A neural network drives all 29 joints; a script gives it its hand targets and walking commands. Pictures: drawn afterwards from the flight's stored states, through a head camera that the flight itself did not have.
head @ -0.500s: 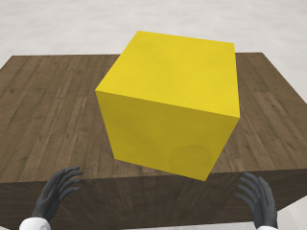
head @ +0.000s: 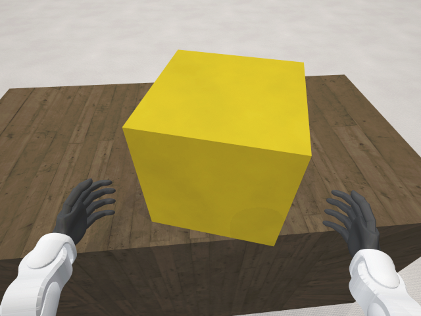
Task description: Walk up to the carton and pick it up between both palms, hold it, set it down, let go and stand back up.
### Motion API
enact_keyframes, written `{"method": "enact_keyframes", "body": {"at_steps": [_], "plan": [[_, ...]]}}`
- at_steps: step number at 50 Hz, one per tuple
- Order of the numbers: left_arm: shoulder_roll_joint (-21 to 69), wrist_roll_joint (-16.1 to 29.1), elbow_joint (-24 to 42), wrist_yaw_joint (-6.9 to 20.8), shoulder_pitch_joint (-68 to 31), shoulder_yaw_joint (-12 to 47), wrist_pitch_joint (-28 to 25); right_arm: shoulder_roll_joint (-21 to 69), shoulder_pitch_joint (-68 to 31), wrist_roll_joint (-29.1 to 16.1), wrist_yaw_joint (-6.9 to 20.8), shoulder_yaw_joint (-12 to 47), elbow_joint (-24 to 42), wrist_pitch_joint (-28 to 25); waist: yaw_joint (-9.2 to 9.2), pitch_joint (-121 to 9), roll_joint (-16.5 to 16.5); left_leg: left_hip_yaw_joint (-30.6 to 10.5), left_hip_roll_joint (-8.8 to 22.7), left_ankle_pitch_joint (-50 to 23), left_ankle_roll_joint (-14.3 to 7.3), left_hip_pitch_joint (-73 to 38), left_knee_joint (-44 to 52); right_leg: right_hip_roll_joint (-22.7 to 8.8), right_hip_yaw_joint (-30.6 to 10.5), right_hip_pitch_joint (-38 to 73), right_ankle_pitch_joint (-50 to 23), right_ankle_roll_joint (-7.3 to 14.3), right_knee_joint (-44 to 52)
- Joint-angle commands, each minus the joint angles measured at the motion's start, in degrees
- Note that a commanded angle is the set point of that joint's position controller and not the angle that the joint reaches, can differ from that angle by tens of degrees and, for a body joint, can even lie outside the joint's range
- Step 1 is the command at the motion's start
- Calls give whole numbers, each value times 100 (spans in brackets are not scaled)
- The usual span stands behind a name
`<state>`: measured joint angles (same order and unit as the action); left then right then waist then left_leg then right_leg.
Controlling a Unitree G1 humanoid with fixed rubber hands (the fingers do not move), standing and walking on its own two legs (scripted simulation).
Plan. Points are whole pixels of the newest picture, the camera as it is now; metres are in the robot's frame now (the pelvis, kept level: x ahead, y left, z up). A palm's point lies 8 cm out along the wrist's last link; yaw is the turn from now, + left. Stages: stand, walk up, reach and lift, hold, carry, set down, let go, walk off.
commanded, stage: reach and lift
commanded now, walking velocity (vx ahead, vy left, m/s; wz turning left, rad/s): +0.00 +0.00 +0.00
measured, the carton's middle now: (224, 145) +0.44 +0.01 +0.08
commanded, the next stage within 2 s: none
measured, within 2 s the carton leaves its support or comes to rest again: neither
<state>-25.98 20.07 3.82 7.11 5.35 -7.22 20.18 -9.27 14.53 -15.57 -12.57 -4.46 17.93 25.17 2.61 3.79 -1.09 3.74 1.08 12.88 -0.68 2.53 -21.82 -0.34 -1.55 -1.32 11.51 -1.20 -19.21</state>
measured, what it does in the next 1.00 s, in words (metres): stands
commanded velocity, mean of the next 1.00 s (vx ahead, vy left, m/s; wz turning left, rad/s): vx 0.00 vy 0.00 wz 0.00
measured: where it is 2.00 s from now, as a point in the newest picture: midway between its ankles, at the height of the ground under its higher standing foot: outside the picture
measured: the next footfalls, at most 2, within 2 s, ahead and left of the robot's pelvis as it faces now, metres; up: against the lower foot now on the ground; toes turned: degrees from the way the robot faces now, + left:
none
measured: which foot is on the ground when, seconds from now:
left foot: down 0.00-1.00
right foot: down 0.00-1.00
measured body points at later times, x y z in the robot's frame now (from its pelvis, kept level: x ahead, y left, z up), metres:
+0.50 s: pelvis +0.01 +0.00 +0.00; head +0.01 +0.01 +0.45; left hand +0.33 +0.27 +0.13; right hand +0.30 -0.22 +0.13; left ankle +0.00 +0.11 -0.75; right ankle +0.00 -0.14 -0.75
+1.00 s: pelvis -0.01 +0.00 +0.00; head +0.01 +0.03 +0.45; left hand +0.40 +0.26 +0.19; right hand +0.36 -0.22 +0.17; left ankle +0.00 +0.11 -0.75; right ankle +0.00 -0.14 -0.75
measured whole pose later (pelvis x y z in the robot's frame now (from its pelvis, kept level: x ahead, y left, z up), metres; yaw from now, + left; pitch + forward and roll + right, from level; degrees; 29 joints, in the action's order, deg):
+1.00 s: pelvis -0.01 +0.00 +0.00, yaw +1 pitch +0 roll -1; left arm -34.1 20.9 -15.6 5.9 -37.6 -8.3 40.1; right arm -18.8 -29.3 -25.5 -12.0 -5.6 -7.6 32.2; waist -4.4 1.1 -1.8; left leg 2.1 1.1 11.7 -1.0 12.1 -23.5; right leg -0.1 -0.8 -8.8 8.9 -1.6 -17.4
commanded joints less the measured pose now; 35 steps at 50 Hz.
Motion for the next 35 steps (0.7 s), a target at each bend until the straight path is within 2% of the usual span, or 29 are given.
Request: {"method": "enact_keyframes", "body": {"at_steps": [1, 13, 21, 22, 25, 30, 35], "plan": [[-1289, -5, 1257, 8, -1545, -645, -79, -707, -1067, -22, -9, -307, 1307, -162, -45, -683, 550, -243, 108, -1115, 243, 219, 517, -69, -272, -22, -587, 406, 341], [-1524, -21, 1322, 48, -2483, -912, 501, -1085, -1962, -336, -124, -352, 1275, 44, -217, -1384, 436, -147, 10, -2025, 327, -164, 266, -3, -237, 227, -1751, 217, 217], [-1633, -64, 1241, 65, -3191, -1060, 946, -1393, -2751, -576, -185, -391, 999, 180, -378, -1648, 449, -130, -27, -2458, 395, -330, 154, 65, -185, 314, -2247, 180, 201], [-1875, 59, 1097, 66, -3764, -1082, 970, -1406, -3307, -589, -184, -351, 980, 190, -267, -1738, 469, -157, -75, -2299, 316, -198, 162, 96, -141, 184, -2092, 141, 237], [-1968, 138, 869, 6, -4367, -992, 1073, -1455, -3894, -632, -152, -434, 663, 245, -338, -1957, 515, -169, -50, -2197, 276, -211, 141, 124, -112, 92, -1925, 159, 220], [-2041, 41, 413, 47, -4942, -963, 1385, -1676, -4483, -752, -167, -425, -39, 380, -524, -2251, 557, -193, -61, -2599, 308, -426, 50, 167, -68, 213, -2333, 135, 189], [-2109, -34, 112, 51, -5480, -911, 1649, -1865, -5123, -891, -146, -459, -480, 448, -605, -2494, 630, -209, -80, -2830, 353, -522, -15, 235, 30, 219, -2403, 145, 178]]}}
